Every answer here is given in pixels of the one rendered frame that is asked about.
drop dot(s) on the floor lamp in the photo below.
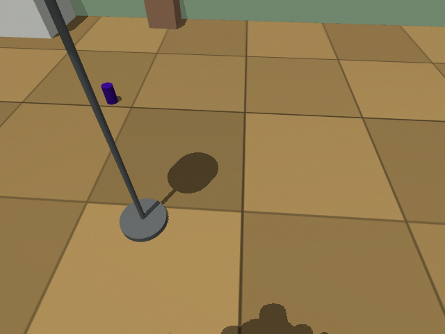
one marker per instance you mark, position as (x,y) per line
(143,219)

